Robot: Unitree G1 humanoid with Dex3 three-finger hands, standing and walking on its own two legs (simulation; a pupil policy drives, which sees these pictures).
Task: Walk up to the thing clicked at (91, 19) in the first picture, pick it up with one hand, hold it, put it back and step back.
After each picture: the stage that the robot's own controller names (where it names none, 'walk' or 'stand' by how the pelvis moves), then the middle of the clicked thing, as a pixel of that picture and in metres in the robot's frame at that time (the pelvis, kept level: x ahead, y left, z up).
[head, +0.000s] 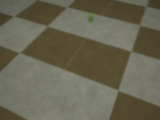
stand; (91, 17) +1.96 -0.14 -0.72
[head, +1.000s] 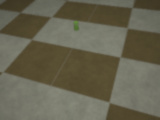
walk; (76, 26) +1.82 +0.20 -0.70
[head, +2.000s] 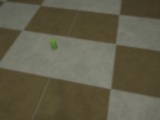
walk; (53, 44) +1.25 +0.38 -0.71
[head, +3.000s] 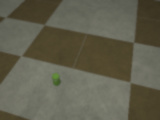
walk; (56, 79) +0.83 +0.27 -0.70
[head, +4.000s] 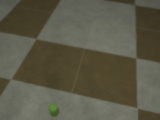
walk; (53, 110) +0.54 +0.20 -0.70
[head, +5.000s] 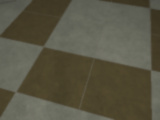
stand; out of the picture +0.38 +0.17 -0.71
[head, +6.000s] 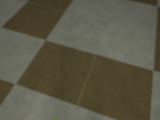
stand; out of the picture +0.38 +0.18 -0.70
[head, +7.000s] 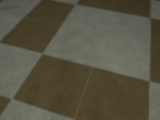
stand; out of the picture +0.34 +0.21 -0.72
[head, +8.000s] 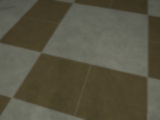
stand; out of the picture +0.36 +0.21 -0.73
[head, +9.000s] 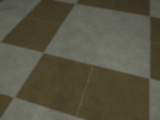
stand; out of the picture +0.37 +0.19 -0.73
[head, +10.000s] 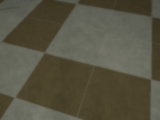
stand; out of the picture +0.36 +0.19 -0.73
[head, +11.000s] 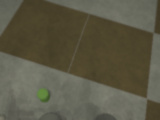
go down; (43, 95) +0.40 +0.19 -0.54
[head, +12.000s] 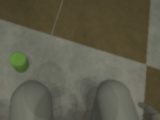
go down; (19, 62) +0.44 +0.25 -0.31
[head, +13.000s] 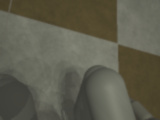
close in; out of the picture +0.41 +0.28 -0.24
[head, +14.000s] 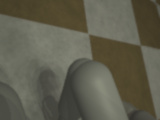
close; out of the picture +0.40 +0.30 -0.22
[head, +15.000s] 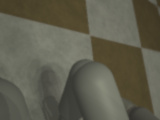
lift; out of the picture +0.38 +0.30 -0.22
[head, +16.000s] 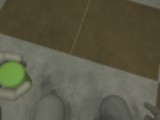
lift; (16, 79) +0.33 +0.21 -0.01
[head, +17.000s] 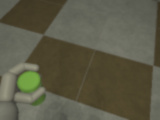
hold; (32, 89) +0.32 +0.17 +0.01
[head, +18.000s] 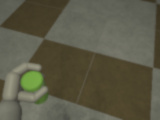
hold; (36, 88) +0.33 +0.17 +0.01
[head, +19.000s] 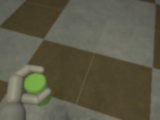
crouch; (38, 90) +0.32 +0.16 +0.00
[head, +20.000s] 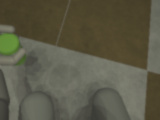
crouch; (12, 50) +0.44 +0.21 -0.08
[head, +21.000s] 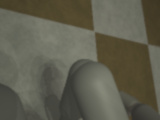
lower; out of the picture +0.40 +0.32 -0.23
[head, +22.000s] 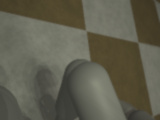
lower; out of the picture +0.41 +0.32 -0.22
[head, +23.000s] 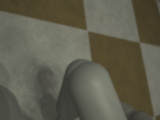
lower; out of the picture +0.41 +0.32 -0.22
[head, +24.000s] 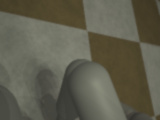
lower; out of the picture +0.41 +0.32 -0.22
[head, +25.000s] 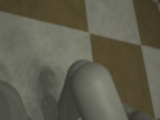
loosen; out of the picture +0.40 +0.31 -0.22
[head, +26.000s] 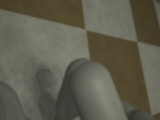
withdraw; out of the picture +0.40 +0.31 -0.23
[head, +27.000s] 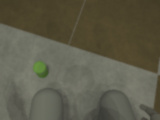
walk; (41, 70) +0.45 +0.22 -0.41
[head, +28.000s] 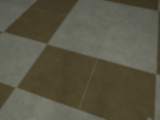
stand; out of the picture +0.38 +0.17 -0.66
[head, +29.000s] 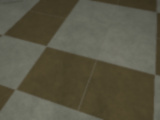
stand; out of the picture +0.39 +0.18 -0.67
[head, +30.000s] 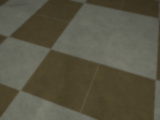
stand; out of the picture +0.40 +0.17 -0.71
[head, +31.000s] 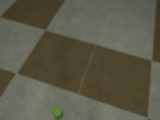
walk; (57, 113) +0.43 +0.15 -0.70
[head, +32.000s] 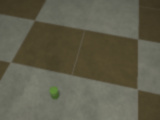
walk; (54, 93) +0.57 +0.21 -0.69
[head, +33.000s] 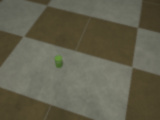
walk; (58, 61) +0.90 +0.19 -0.69
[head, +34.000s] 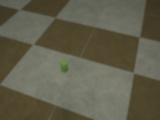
stand; (64, 66) +1.00 +0.18 -0.71
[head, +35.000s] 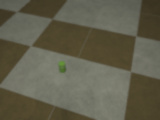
stand; (62, 67) +1.01 +0.20 -0.72
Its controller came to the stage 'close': yes
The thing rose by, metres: 0.71
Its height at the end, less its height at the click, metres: +0.00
